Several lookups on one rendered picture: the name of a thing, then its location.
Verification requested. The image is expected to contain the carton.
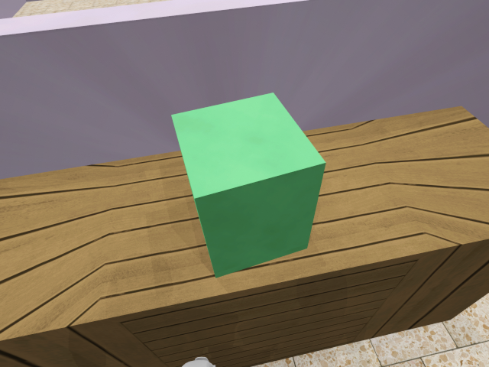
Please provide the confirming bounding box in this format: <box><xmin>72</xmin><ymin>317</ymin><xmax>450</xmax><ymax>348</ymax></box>
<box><xmin>171</xmin><ymin>93</ymin><xmax>326</xmax><ymax>278</ymax></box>

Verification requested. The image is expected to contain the pedestal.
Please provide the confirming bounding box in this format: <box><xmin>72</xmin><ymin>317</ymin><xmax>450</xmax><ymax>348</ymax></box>
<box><xmin>0</xmin><ymin>106</ymin><xmax>489</xmax><ymax>367</ymax></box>

